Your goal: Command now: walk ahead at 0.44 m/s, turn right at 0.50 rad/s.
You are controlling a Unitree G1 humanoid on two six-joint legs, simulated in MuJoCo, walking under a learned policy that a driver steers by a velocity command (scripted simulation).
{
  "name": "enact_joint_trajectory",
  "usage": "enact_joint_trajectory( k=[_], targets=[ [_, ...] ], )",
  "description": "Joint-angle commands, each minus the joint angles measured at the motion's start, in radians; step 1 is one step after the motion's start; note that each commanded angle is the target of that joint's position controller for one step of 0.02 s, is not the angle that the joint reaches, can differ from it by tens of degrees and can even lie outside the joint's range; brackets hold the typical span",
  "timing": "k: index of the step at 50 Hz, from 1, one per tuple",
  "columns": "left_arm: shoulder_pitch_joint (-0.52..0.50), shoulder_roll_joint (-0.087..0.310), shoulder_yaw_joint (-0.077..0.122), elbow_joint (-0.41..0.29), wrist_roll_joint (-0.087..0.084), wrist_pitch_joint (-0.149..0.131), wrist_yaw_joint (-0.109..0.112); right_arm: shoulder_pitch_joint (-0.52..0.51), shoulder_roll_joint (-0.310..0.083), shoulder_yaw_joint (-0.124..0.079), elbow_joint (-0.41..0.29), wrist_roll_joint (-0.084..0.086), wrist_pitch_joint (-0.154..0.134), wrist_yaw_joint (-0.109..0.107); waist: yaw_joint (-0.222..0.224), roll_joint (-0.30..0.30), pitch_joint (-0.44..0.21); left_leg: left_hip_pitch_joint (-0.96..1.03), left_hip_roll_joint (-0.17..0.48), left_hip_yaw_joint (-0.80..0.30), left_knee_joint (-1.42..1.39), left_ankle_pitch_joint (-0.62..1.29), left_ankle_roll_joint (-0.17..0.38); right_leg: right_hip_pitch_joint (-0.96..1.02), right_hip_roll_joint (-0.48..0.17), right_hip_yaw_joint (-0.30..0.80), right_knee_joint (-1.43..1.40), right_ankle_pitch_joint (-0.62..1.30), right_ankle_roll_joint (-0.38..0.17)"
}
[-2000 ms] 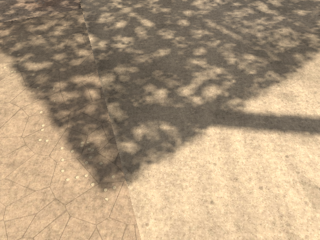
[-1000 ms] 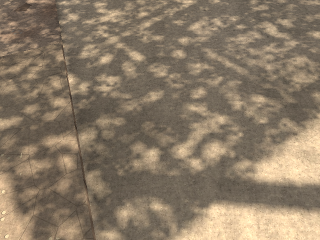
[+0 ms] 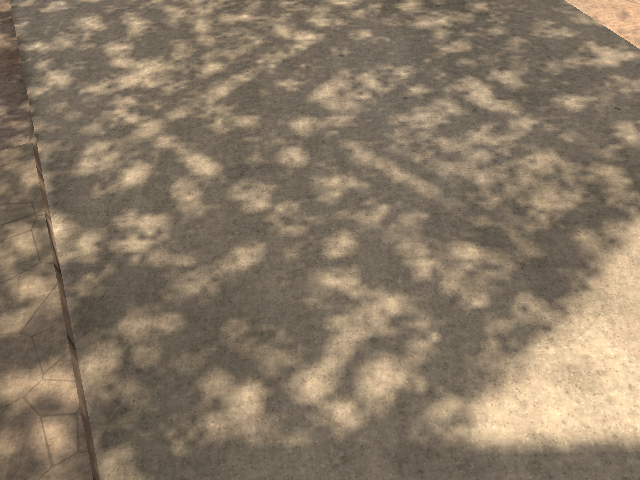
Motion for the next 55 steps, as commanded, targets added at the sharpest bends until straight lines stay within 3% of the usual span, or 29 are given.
enact_joint_trajectory(
  k=[1, 6, 8, 10, 11, 12, 13, 14, 15, 16, 17, 18, 20, 23, 26, 29, 33, 35, 36, 37, 38, 39, 40, 42, 43, 45, 47, 51, 55],
  targets=[
    [0.003, 0.198, 0.042, -0.063, 0.0, -0.006, 0.024, -0.158, -0.025, 0.006, -0.102, -0.002, -0.004, 0.005, -0.005, -0.102, 0.088, -0.032, -0.043, 0.016, -0.259, 0.164, -0.028, -0.068, -0.183, 0.183, -0.147, 0.193, -0.13],
    [0.015, 0.196, 0.055, -0.055, -0.023, -0.007, 0.021, -0.223, -0.067, 0.008, -0.177, 0.013, 0.003, 0.01, 0.001, -0.136, 0.101, 0.087, -0.043, -0.029, -0.391, 0.238, -0.033, -0.084, -0.215, 0.238, -0.119, 0.12, -0.1],
    [0.008, 0.199, 0.063, -0.053, -0.019, 0.002, 0.027, -0.194, -0.094, 0.002, -0.176, 0.011, -0.006, 0.014, -0.016, -0.139, 0.083, 0.111, -0.036, -0.028, -0.409, 0.197, -0.017, -0.003, -0.248, 0.247, -0.072, 0.195, -0.093],
    [0.008, 0.192, 0.064, -0.059, -0.008, 0.013, 0.028, -0.078, -0.132, -0.017, -0.147, 0.003, -0.016, 0.014, -0.065, -0.147, 0.009, 0.259, -0.066, 0.018, -0.426, 0.113, 0.022, 0.051, -0.218, 0.221, 0.073, 0.461, -0.072],
    [-0.013, 0.178, 0.056, -0.076, 0.005, 0.016, 0.022, 0.073, -0.164, -0.033, -0.11, -0.005, -0.019, 0.013, -0.132, -0.142, -0.098, 0.473, -0.032, -0.008, -0.396, 0.096, 0.065, -0.009, -0.165, 0.184, 0.26, 0.535, -0.047],
    [-0.015, 0.149, 0.043, -0.103, 0.027, 0.016, 0.018, 0.269, -0.221, -0.045, -0.082, -0.014, -0.014, 0.013, -0.192, -0.02, -0.26, 0.758, 0.132, -0.217, -0.373, 0.029, 0.127, -0.18, -0.082, 0.126, 0.557, 0.293, -0.015],
    [0.171, 0.044, 0.019, -0.095, -0.017, 0.002, 0.01, 0.354, -0.272, -0.061, -0.028, -0.017, -0.004, 0.027, -0.101, 0.378, -0.361, 1.015, 0.342, -0.717, -0.55, -0.246, 0.282, -0.528, 0.048, 0.075, 0.885, -0.297, 0.047],
    [0.135, 0.15, 0.035, -0.07, -0.039, -0.007, 0.014, 0.307, -0.163, -0.033, -0.041, 0.003, -0.006, 0.035, -0.124, 0.249, -0.257, 0.948, 0.315, -0.773, -0.621, -0.407, 0.253, -0.643, -0.007, 0.135, 1.01, -0.301, 0.034],
    [0.003, 0.2, 0.044, -0.103, -0.039, -0.013, 0.014, 0.218, -0.11, -0.02, -0.057, 0.009, -0.005, 0.033, -0.129, 0.134, -0.115, 0.8, 0.279, -0.595, -0.625, -0.351, 0.21, -0.682, -0.045, 0.112, 1.017, -0.206, 0.02],
    [-0.073, 0.2, 0.044, -0.124, -0.028, -0.017, 0.019, 0.145, -0.105, -0.013, -0.073, -0.001, -0.003, 0.031, -0.101, 0.028, -0.052, 0.65, 0.244, -0.468, -0.637, -0.205, 0.196, -0.633, -0.095, 0.077, 0.982, -0.122, 0.017],
    [-0.118, 0.196, 0.049, -0.139, -0.01, -0.02, 0.021, 0.115, -0.088, -0.009, -0.072, -0.013, -0.002, 0.03, -0.084, 0.006, -0.017, 0.548, 0.214, -0.389, -0.656, -0.096, 0.197, -0.6, -0.127, 0.061, 0.924, -0.077, 0.016],
    [-0.113, 0.183, 0.051, -0.149, -0.006, -0.017, 0.019, 0.112, -0.077, -0.001, -0.065, -0.024, -0.003, 0.028, -0.055, 0.034, -0.022, 0.495, 0.189, -0.333, -0.677, -0.041, 0.194, -0.55, -0.159, 0.054, 0.883, -0.054, 0.014],
    [-0.11, 0.147, 0.045, -0.158, -0.009, -0.01, 0.016, 0.143, -0.075, 0.002, -0.043, -0.016, -0.003, 0.024, -0.043, 0.063, -0.014, 0.456, 0.171, -0.274, -0.718, 0.001, 0.211, -0.533, -0.178, 0.027, 0.81, -0.049, 0.022],
    [-0.214, 0.138, 0.034, -0.203, 0.001, -0.005, 0.016, 0.192, -0.132, -0.008, -0.026, -0.007, 0.001, 0.009, -0.059, 0.032, 0.028, 0.441, 0.186, -0.219, -0.77, 0.065, 0.233, -0.598, -0.199, -0.001, 0.651, 0.041, 0.054],
    [-0.315, 0.128, 0.021, -0.232, 0.002, -0.008, 0.006, 0.229, -0.152, -0.009, -0.018, 0.003, 0.013, 0.001, -0.087, 0.035, 0.045, 0.434, 0.146, -0.12, -0.777, 0.128, 0.202, -0.564, -0.18, -0.035, 0.45, 0.207, 0.065],
    [-0.412, 0.128, 0.011, -0.259, -0.007, -0.011, -0.008, 0.294, -0.163, -0.006, 0.002, 0.013, 0.02, 0.003, -0.122, 0.038, 0.06, 0.44, 0.132, -0.066, -0.756, 0.152, 0.182, -0.494, -0.142, -0.073, 0.317, 0.294, 0.07],
    [-0.494, 0.159, 0.011, -0.306, -0.014, -0.015, -0.029, 0.348, -0.179, -0.006, 0.027, 0.018, 0.039, 0.005, -0.127, 0.051, 0.078, 0.564, 0.194, -0.084, -0.688, 0.183, 0.161, -0.489, -0.121, -0.072, 0.226, 0.221, 0.034],
    [-0.427, 0.193, 0.024, -0.297, -0.012, -0.019, -0.033, 0.328, -0.199, -0.01, 0.025, 0.017, 0.052, 0.004, -0.068, 0.066, 0.039, 0.592, 0.197, -0.068, -0.587, 0.365, 0.138, -0.363, -0.087, -0.099, 0.181, 0.168, 0.002],
    [-0.303, 0.23, 0.045, -0.261, -0.007, -0.02, -0.029, 0.326, -0.184, -0.004, 0.023, 0.017, 0.056, 0.005, -0.006, 0.052, -0.032, 0.556, 0.154, -0.039, -0.436, 0.505, 0.116, -0.174, -0.062, -0.115, 0.155, 0.167, -0.025],
    [-0.106, 0.296, 0.071, -0.217, 0.002, -0.021, -0.018, 0.313, -0.148, 0.013, 0.0, 0.003, 0.054, 0.006, 0.078, 0.01, -0.167, 0.398, 0.1, -0.004, -0.183, 0.424, 0.082, 0.126, -0.157, -0.019, 0.192, 0.184, -0.077],
    [0.012, 0.405, 0.097, -0.198, 0.018, -0.011, -0.013, 0.409, -0.031, 0.05, -0.024, -0.005, 0.036, 0.011, 0.068, -0.23, -0.329, -0.006, -0.055, 0.071, 0.226, -0.015, 0.008, 0.516, -0.436, 0.401, 0.147, 0.069, -0.216],
    [0.035, 0.325, 0.075, -0.193, 0.013, -0.008, -0.015, 0.407, -0.076, 0.039, -0.006, 0.013, 0.016, 0.014, 0.078, -0.258, -0.389, -0.115, -0.076, -0.082, 0.379, -0.412, 0.018, 0.508, -0.496, 0.628, 0.018, -0.011, -0.247],
    [-0.041, 0.268, 0.053, -0.198, 0.012, -0.011, -0.015, 0.319, -0.164, 0.011, -0.031, 0.043, 0.011, 0.015, 0.066, -0.19, -0.222, -0.186, -0.023, -0.1, 0.436, -0.356, 0.035, 0.373, -0.455, 0.472, 0.001, -0.02, -0.191],
    [-0.186, 0.197, 0.031, -0.211, 0.01, -0.019, -0.02, 0.239, -0.143, 0.007, -0.045, 0.031, 0.024, 0.006, 0.004, -0.114, -0.061, -0.139, 0.057, -0.065, 0.346, -0.196, 0.033, 0.107, -0.367, 0.229, -0.075, 0.057, -0.135],
    [-0.227, 0.177, 0.025, -0.21, 0.014, -0.028, -0.023, 0.253, -0.126, 0.0, -0.041, 0.024, 0.041, 0.002, -0.031, -0.131, -0.025, -0.083, 0.084, -0.074, 0.301, -0.142, 0.03, 0.021, -0.333, 0.149, -0.116, 0.085, -0.114],
    [-0.249, 0.173, 0.029, -0.191, 0.02, -0.043, -0.026, 0.278, -0.077, 0.005, -0.036, 0.025, 0.07, 0.004, -0.064, -0.122, 0.001, -0.028, 0.089, -0.074, 0.281, -0.082, 0.02, -0.063, -0.309, 0.055, -0.168, 0.165, -0.111],
    [-0.234, 0.189, 0.035, -0.171, 0.028, -0.051, -0.019, 0.252, -0.068, 0.001, -0.055, 0.024, 0.083, 0.003, -0.072, -0.096, 0.022, -0.072, 0.084, -0.093, 0.242, -0.008, 0.011, -0.068, -0.306, -0.025, -0.186, 0.255, -0.113],
    [-0.205, 0.212, 0.041, -0.142, 0.03, -0.048, 0.002, 0.157, -0.063, -0.001, -0.098, 0.012, 0.079, 0.017, -0.058, -0.078, 0.054, -0.116, 0.065, -0.088, 0.028, 0.19, -0.001, -0.035, -0.289, -0.151, -0.204, 0.306, -0.096],
    [-0.157, 0.244, 0.047, -0.117, 0.019, -0.034, 0.019, 0.007, -0.039, 0.015, -0.163, 0.002, 0.076, 0.043, -0.008, -0.045, 0.116, -0.107, 0.051, 0.0, -0.167, 0.269, 0.012, 0.02, -0.299, -0.239, -0.201, 0.368, -0.077]
  ],
)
